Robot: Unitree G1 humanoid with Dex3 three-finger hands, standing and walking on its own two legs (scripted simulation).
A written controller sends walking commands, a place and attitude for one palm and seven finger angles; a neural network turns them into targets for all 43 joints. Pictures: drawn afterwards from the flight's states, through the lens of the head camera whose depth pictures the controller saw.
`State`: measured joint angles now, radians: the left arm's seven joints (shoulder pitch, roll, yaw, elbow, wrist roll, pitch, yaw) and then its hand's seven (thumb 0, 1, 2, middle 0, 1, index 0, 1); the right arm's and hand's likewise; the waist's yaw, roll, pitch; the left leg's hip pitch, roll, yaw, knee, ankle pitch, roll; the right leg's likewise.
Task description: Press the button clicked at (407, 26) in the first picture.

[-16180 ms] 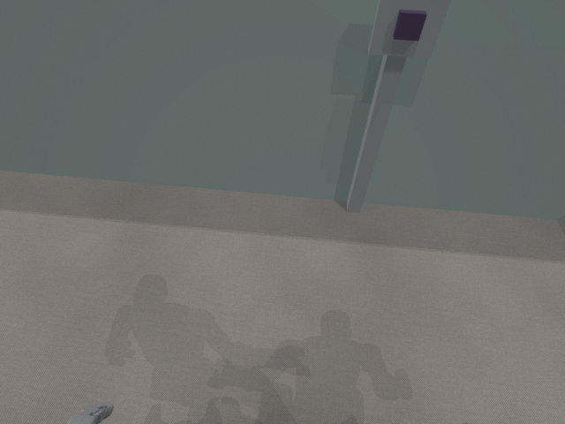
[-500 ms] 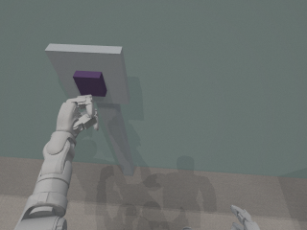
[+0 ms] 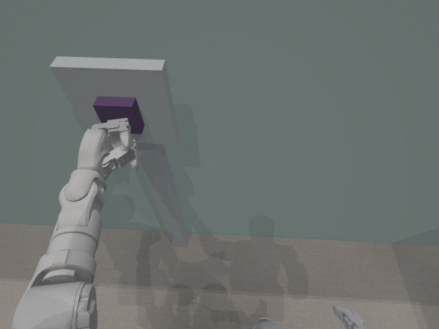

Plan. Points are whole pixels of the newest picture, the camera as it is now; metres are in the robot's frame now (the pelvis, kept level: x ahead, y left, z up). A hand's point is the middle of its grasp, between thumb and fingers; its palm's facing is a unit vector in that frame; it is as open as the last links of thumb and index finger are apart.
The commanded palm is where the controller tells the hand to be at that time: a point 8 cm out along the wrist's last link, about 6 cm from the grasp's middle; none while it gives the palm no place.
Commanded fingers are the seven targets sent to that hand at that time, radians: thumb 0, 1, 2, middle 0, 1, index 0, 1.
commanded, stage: press the button with the knuckle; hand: left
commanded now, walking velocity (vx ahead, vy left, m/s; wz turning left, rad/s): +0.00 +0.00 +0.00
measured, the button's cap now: (120, 114) +0.48 +0.19 +0.12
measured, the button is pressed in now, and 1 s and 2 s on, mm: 0 13 0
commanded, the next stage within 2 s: hold the button down briefly in 0.68 s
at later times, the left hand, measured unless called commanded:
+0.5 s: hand (133, 145) +0.43 +0.17 +0.08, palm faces -0.05 -1.00 -0.03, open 2.8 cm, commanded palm +0.42 +0.22 +0.09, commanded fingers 0.00 0.90 0.90 -1.30 -1.50 -1.30 -1.50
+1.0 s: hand (132, 143) +0.43 +0.17 +0.08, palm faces -0.07 -1.00 -0.04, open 2.8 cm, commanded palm +0.44 +0.22 +0.09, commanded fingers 0.00 0.90 0.90 -1.30 -1.50 -1.30 -1.50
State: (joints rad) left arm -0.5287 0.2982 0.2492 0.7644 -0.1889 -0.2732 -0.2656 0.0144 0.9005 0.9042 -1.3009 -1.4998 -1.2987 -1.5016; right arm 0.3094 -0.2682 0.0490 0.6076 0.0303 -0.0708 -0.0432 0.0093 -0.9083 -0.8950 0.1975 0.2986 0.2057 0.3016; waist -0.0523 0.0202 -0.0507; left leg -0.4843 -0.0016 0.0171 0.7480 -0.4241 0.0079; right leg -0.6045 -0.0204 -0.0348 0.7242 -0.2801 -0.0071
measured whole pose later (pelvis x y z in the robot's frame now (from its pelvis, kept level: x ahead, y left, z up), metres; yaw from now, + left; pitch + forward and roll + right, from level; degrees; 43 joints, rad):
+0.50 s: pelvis -0.02 +0.00 -0.01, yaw +1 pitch +11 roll +0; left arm -0.74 0.35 0.26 1.03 -0.16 -0.36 -0.27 -0.03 0.83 0.96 -1.30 -1.50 -1.31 -1.50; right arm 0.34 -0.28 0.05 0.64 0.02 -0.06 -0.04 0.01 -0.91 -0.89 0.20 0.30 0.21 0.30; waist -0.07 0.02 -0.04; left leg -0.58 -0.01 0.00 0.80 -0.42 0.01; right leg -0.69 -0.03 -0.05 0.76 -0.27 -0.01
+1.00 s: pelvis -0.04 +0.00 -0.02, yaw +2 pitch +13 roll +0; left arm -0.88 0.42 0.26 1.17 -0.15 -0.37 -0.29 -0.03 0.77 1.01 -1.30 -1.50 -1.39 -1.50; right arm 0.36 -0.30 0.06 0.66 0.02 -0.09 -0.05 0.01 -0.91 -0.89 0.20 0.30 0.21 0.30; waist -0.11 0.01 -0.05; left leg -0.70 -0.01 -0.02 0.87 -0.40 0.01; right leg -0.78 -0.04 -0.07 0.79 -0.24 -0.01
